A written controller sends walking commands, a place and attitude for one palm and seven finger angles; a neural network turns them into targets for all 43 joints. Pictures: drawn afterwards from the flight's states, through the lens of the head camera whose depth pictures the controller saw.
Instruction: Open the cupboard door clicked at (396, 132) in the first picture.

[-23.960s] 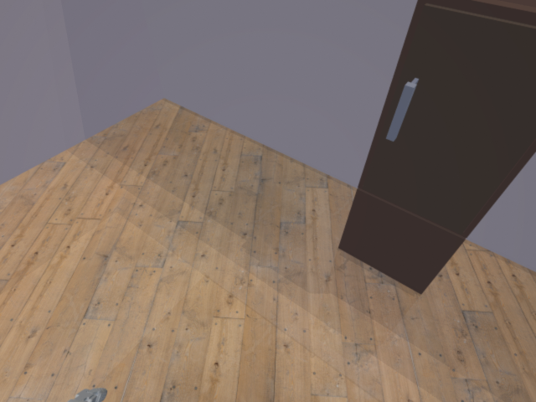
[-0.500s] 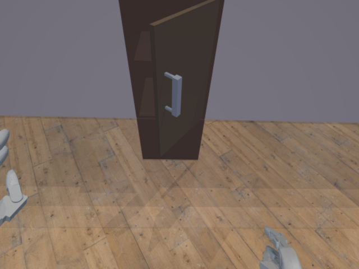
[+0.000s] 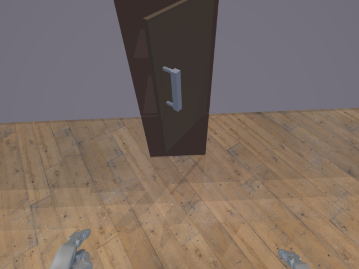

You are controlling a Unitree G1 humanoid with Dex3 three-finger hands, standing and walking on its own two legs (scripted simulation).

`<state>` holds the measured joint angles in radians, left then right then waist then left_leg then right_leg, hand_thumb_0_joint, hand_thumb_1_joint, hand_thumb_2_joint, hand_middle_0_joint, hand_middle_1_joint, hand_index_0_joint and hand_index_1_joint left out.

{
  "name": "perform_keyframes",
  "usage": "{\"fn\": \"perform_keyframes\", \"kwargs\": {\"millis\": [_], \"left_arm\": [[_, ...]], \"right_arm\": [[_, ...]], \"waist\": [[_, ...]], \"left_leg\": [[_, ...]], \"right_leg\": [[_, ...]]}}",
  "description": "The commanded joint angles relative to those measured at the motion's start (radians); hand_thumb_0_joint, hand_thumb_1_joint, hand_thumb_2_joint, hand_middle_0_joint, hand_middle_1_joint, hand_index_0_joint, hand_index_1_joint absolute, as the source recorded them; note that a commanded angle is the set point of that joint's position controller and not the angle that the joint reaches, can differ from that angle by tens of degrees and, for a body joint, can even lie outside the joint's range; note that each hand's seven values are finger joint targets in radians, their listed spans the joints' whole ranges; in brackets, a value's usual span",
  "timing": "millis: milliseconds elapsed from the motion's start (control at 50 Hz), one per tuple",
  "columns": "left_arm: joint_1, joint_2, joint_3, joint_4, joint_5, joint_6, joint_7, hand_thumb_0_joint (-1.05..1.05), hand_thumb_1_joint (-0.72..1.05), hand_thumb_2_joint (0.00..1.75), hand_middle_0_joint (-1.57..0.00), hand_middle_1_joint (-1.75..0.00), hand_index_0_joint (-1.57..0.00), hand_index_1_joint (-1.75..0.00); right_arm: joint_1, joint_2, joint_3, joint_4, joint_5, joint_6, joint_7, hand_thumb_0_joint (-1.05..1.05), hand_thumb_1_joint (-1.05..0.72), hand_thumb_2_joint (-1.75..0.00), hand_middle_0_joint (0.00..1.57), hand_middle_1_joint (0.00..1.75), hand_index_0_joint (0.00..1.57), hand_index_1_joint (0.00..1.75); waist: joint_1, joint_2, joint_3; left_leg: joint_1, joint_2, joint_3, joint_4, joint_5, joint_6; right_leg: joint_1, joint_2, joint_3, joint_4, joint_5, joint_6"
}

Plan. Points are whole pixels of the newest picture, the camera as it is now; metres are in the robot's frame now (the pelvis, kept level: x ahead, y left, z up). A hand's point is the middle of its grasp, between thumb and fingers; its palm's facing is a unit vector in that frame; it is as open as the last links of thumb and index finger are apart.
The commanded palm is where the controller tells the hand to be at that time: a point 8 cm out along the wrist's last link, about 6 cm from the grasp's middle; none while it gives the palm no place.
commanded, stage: let the arm hang, fingers relaxed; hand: left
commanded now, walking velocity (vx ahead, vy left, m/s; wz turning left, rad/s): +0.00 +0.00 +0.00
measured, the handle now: (171, 89) +0.68 +0.06 +0.01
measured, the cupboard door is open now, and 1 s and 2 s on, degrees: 51 51 51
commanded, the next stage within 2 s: look to check the result in 0.90 s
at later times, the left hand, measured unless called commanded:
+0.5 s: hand out of the picture -0.04 +0.19 -0.16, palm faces +0.05 -0.96 -0.26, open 7.3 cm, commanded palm none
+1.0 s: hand out of the picture +0.02 +0.15 -0.17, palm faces +0.05 -0.98 -0.18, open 7.3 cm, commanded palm none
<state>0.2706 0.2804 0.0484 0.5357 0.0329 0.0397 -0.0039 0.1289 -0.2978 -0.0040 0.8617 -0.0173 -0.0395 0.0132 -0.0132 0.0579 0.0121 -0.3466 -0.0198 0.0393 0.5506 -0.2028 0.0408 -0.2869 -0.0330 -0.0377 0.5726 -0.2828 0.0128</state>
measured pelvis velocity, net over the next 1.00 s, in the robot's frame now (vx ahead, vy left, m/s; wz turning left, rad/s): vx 0.02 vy -0.02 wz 0.02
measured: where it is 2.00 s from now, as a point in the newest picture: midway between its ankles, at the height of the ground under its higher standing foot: outside the picture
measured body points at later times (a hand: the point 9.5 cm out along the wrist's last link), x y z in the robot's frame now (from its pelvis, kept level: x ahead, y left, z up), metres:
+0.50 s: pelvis +0.00 -0.02 +0.01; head +0.01 -0.03 +0.46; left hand -0.04 +0.24 -0.14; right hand +0.00 -0.24 -0.16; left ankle +0.06 +0.09 -0.73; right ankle +0.01 -0.13 -0.73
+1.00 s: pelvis +0.02 -0.02 +0.01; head +0.03 -0.02 +0.46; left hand +0.02 +0.20 -0.15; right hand +0.02 -0.23 -0.15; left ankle +0.06 +0.09 -0.73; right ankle +0.01 -0.13 -0.73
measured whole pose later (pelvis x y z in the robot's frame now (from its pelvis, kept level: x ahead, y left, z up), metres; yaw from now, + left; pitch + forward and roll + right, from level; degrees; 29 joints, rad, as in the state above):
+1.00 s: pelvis +0.02 -0.02 +0.01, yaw +1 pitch -2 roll +0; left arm 0.27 0.15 0.01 1.14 0.01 0.00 0.02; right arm 0.28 -0.14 0.00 1.14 -0.02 0.00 -0.03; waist 0.00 0.00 0.05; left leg -0.22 0.00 0.01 0.42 -0.17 0.01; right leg -0.15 -0.01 -0.06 0.42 -0.25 -0.01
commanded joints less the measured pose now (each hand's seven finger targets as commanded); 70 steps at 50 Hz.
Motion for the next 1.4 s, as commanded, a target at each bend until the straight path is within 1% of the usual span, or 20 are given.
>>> {"fn": "perform_keyframes", "kwargs": {"millis": [0, 60, 100, 160, 200, 220, 300, 420, 480, 520, 620, 660, 740, 880, 940, 1040, 1120, 1280, 1320, 1380], "left_arm": [[-0.018, 0.113, 0.006, 0.098, -0.004, -0.039, 0.015, 0.0, 0.9, 0.9, -0.2, -0.3, -0.2, -0.3], [0.003, 0.093, -0.01, 0.232, -0.011, -0.037, 0.019, 0.0, 0.9, 0.9, -0.2, -0.3, -0.2, -0.3], [0.03, 0.082, -0.014, 0.314, -0.016, -0.039, 0.021, 0.0, 0.9, 0.9, -0.2, -0.3, -0.2, -0.3], [0.058, 0.068, -0.008, 0.402, -0.018, -0.041, 0.021, 0.0, 0.9, 0.9, -0.2, -0.3, -0.2, -0.3], [0.061, 0.062, -0.01, 0.445, -0.02, -0.043, 0.019, 0.0, 0.9, 0.9, -0.2, -0.3, -0.2, -0.3], [0.056, 0.07, -0.008, 0.459, -0.019, -0.044, 0.019, 0.0, 0.9, 0.9, -0.2, -0.3, -0.2, -0.3], [0.056, 0.047, -0.012, 0.517, -0.02, -0.045, 0.021, 0.0, 0.9, 0.9, -0.2, -0.3, -0.2, -0.3], [0.074, 0.032, -0.013, 0.558, -0.021, -0.045, 0.028, 0.0, 0.9, 0.9, -0.2, -0.3, -0.2, -0.3], [0.066, 0.022, -0.014, 0.566, -0.021, -0.043, 0.03, 0.0, 0.9, 0.9, -0.2, -0.3, -0.2, -0.3], [0.07, 0.019, -0.014, 0.567, -0.021, -0.042, 0.032, 0.0, 0.9, 0.9, -0.2, -0.3, -0.2, -0.3], [0.075, 0.005, -0.014, 0.569, -0.021, -0.045, 0.035, 0.0, 0.9, 0.9, -0.2, -0.3, -0.2, -0.3], [0.062, -0.004, -0.015, 0.57, -0.022, -0.046, 0.035, 0.0, 0.9, 0.9, -0.2, -0.3, -0.2, -0.3], [0.061, -0.014, -0.014, 0.575, -0.022, -0.048, 0.036, 0.0, 0.9, 0.9, -0.2, -0.3, -0.2, -0.3], [0.062, -0.024, -0.015, 0.58, -0.025, -0.053, 0.037, 0.0, 0.9, 0.9, -0.2, -0.3, -0.2, -0.3], [0.065, -0.029, -0.016, 0.584, -0.025, -0.054, 0.038, 0.0, 0.9, 0.9, -0.2, -0.3, -0.2, -0.3], [0.067, -0.031, -0.017, 0.589, -0.025, -0.052, 0.039, 0.0, 0.9, 0.9, -0.2, -0.3, -0.2, -0.3], [0.075, -0.029, -0.016, 0.592, -0.025, -0.053, 0.039, 0.0, 0.9, 0.9, -0.2, -0.3, -0.2, -0.3], [0.082, -0.031, -0.018, 0.598, -0.025, -0.056, 0.039, 0.0, 0.9, 0.9, -0.2, -0.3, -0.2, -0.3], [0.08, -0.026, -0.016, 0.595, -0.024, -0.057, 0.039, 0.0, 0.9, 0.9, -0.2, -0.3, -0.2, -0.3], [0.078, -0.028, -0.018, 0.598, -0.025, -0.057, 0.039, 0.0, 0.9, 0.9, -0.2, -0.3, -0.2, -0.3]], "right_arm": [[0.033, -0.086, -0.024, -0.028, -0.011, 0.019, -0.009, 0.0, -0.9, -0.9, 0.2, 0.3, 0.2, 0.3], [0.043, -0.049, -0.011, 0.024, -0.011, 0.034, -0.013, 0.0, -0.9, -0.9, 0.2, 0.3, 0.2, 0.3], [0.058, -0.039, -0.009, 0.056, -0.009, 0.038, -0.02, 0.0, -0.9, -0.9, 0.2, 0.3, 0.2, 0.3], [0.093, -0.025, -0.013, 0.095, -0.008, 0.045, -0.029, 0.0, -0.9, -0.9, 0.2, 0.3, 0.2, 0.3], [0.12, -0.022, -0.016, 0.122, -0.007, 0.048, -0.033, 0.0, -0.9, -0.9, 0.2, 0.3, 0.2, 0.3], [0.136, -0.034, -0.022, 0.127, -0.004, 0.048, -0.035, 0.0, -0.9, -0.9, 0.2, 0.3, 0.2, 0.3], [0.186, -0.02, -0.026, 0.173, -0.005, 0.049, -0.039, 0.0, -0.9, -0.9, 0.2, 0.3, 0.2, 0.3], [0.205, -0.001, -0.026, 0.21, -0.004, 0.049, -0.04, 0.0, -0.9, -0.9, 0.2, 0.3, 0.2, 0.3], [0.217, 0.026, -0.02, 0.227, -0.006, 0.049, -0.039, 0.0, -0.9, -0.9, 0.2, 0.3, 0.2, 0.3], [0.216, 0.027, -0.02, 0.233, -0.006, 0.05, -0.04, 0.0, -0.9, -0.9, 0.2, 0.3, 0.2, 0.3], [0.209, 0.048, -0.016, 0.241, -0.006, 0.043, -0.041, 0.0, -0.9, -0.9, 0.2, 0.3, 0.2, 0.3], [0.209, 0.062, -0.012, 0.247, -0.007, 0.04, -0.041, 0.0, -0.9, -0.9, 0.2, 0.3, 0.2, 0.3], [0.203, 0.065, -0.011, 0.249, -0.005, 0.033, -0.045, 0.0, -0.9, -0.9, 0.2, 0.3, 0.2, 0.3], [0.2, 0.067, -0.011, 0.254, -0.003, 0.031, -0.05, 0.0, -0.9, -0.9, 0.2, 0.3, 0.2, 0.3], [0.2, 0.068, -0.011, 0.257, -0.002, 0.033, -0.051, 0.0, -0.9, -0.9, 0.2, 0.3, 0.2, 0.3], [0.198, 0.065, -0.01, 0.259, -0.002, 0.034, -0.052, 0.0, -0.9, -0.9, 0.2, 0.3, 0.2, 0.3], [0.193, 0.058, -0.01, 0.259, 0.001, 0.034, -0.053, 0.0, -0.9, -0.9, 0.2, 0.3, 0.2, 0.3], [0.186, 0.058, -0.01, 0.264, 0.0, 0.03, -0.054, 0.0, -0.9, -0.9, 0.2, 0.3, 0.2, 0.3], [0.18, 0.05, -0.01, 0.262, 0.002, 0.031, -0.055, 0.0, -0.9, -0.9, 0.2, 0.3, 0.2, 0.3], [0.178, 0.054, -0.009, 0.265, -0.001, 0.03, -0.055, 0.0, -0.9, -0.9, 0.2, 0.3, 0.2, 0.3]], "waist": [[-0.003, -0.17, -0.05], [0.005, 0.033, -0.02], [0.011, 0.115, -0.017], [0.016, 0.153, -0.011], [0.013, 0.114, 0.008], [0.012, 0.054, 0.021], [0.004, -0.046, 0.047], [0.01, -0.082, 0.078], [0.007, -0.11, 0.103], [0.009, -0.089, 0.107], [0.016, -0.063, 0.086], [0.013, -0.03, 0.081], [0.017, -0.022, 0.068], [0.014, -0.024, 0.054], [0.012, -0.052, 0.059], [0.009, -0.031, 0.064], [0.012, -0.053, 0.07], [0.011, -0.052, 0.05], [0.014, -0.063, 0.067], [0.012, -0.042, 0.062]], "left_leg": [[0.107, 0.078, -0.117, -0.079, 0.072, -0.003], [0.079, 0.087, -0.131, -0.14, 0.004, -0.008], [0.053, 0.092, -0.14, -0.173, -0.052, -0.009], [0.036, 0.096, -0.149, -0.191, -0.115, -0.01], [0.035, 0.096, -0.15, -0.2, -0.149, -0.011], [0.044, 0.1, -0.158, -0.198, -0.139, -0.008], [0.075, 0.1, -0.148, -0.197, -0.124, -0.004], [0.094, 0.099, -0.133, -0.195, -0.094, -0.001], [0.09, 0.094, -0.125, -0.195, -0.075, -0.003], [0.097, 0.094, -0.124, -0.194, -0.077, -0.004], [0.095, 0.098, -0.123, -0.209, -0.039, -0.005], [0.085, 0.103, -0.131, -0.225, -0.028, -0.007], [0.095, 0.109, -0.132, -0.226, 0.026, -0.007], [0.131, 0.105, -0.118, -0.211, 0.092, -0.011], [0.142, 0.106, -0.115, -0.205, 0.099, -0.011], [0.151, 0.108, -0.116, -0.21, 0.093, -0.011], [0.156, 0.11, -0.113, -0.212, 0.099, -0.009], [0.18, 0.111, -0.11, -0.21, 0.13, -0.008], [0.178, 0.11, -0.111, -0.209, 0.131, -0.007], [0.183, 0.111, -0.108, -0.21, 0.146, -0.008]], "right_leg": [[-0.025, -0.098, 0.127, -0.174, -0.007, -0.077], [0.004, -0.077, 0.119, -0.183, -0.05, -0.066], [0.048, -0.067, 0.112, -0.193, -0.045, -0.066], [0.08, -0.063, 0.098, -0.216, -0.044, -0.071], [0.071, -0.065, 0.098, -0.237, -0.073, -0.075], [0.061, -0.062, 0.093, -0.246, -0.084, -0.076], [0.024, -0.069, 0.09, -0.268, -0.12, -0.077], [-0.003, -0.073, 0.085, -0.279, -0.138, -0.076], [-0.015, -0.077, 0.088, -0.282, -0.142, -0.073], [-0.028, -0.073, 0.086, -0.28, -0.155, -0.071], [0.019, -0.071, 0.077, -0.26, -0.076, -0.065], [0.041, -0.07, 0.075, -0.249, -0.036, -0.062], [0.075, -0.069, 0.063, -0.236, 0.033, -0.057], [0.095, -0.074, 0.069, -0.25, 0.079, -0.057], [0.092, -0.075, 0.062, -0.256, 0.08, -0.057], [0.09, -0.071, 0.065, -0.259, 0.075, -0.056], [0.092, -0.069, 0.06, -0.262, 0.079, -0.055], [0.107, -0.074, 0.063, -0.262, 0.111, -0.053], [0.1, -0.07, 0.064, -0.266, 0.108, -0.054], [0.107, -0.074, 0.068, -0.264, 0.128, -0.054]]}}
